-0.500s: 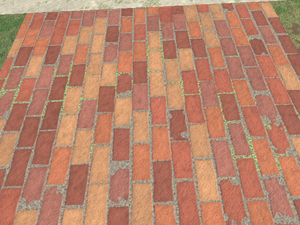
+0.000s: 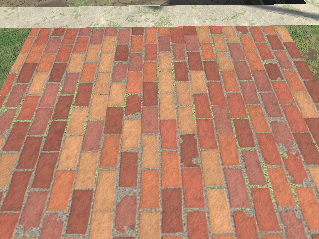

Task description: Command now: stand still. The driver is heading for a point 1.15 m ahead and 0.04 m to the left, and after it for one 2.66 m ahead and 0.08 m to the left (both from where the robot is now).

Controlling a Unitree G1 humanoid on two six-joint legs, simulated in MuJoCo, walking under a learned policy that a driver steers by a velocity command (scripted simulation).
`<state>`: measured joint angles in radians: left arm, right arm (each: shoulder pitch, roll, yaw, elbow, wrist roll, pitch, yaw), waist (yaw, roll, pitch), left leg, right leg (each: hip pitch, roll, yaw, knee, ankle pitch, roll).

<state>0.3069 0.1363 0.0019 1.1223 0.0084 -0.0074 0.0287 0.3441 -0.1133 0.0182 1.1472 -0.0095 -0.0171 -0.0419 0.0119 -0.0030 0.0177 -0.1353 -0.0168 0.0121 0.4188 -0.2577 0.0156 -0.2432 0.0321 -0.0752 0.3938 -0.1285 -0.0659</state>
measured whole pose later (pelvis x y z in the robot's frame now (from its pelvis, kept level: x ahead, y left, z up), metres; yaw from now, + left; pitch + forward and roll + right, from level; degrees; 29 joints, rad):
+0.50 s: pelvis +0.02 +0.01 +0.00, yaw +0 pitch +0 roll +0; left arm 0.35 0.13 0.01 1.14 0.01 0.00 0.02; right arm 0.40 -0.11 0.00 1.13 -0.02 -0.01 -0.03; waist 0.00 0.00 -0.02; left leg -0.14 -0.03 -0.01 0.48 -0.46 0.07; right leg -0.27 0.04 -0.05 0.50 -0.38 -0.07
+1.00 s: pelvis +0.24 -0.06 +0.00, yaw +0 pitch +2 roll -1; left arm 0.52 0.15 0.04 1.06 0.02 -0.12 -0.01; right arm 0.06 -0.22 -0.06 0.87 -0.04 -0.06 0.07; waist 0.06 0.03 -0.04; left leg -0.76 0.11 0.04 1.03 -0.05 0.06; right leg 0.05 0.06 -0.07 0.20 -0.29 -0.06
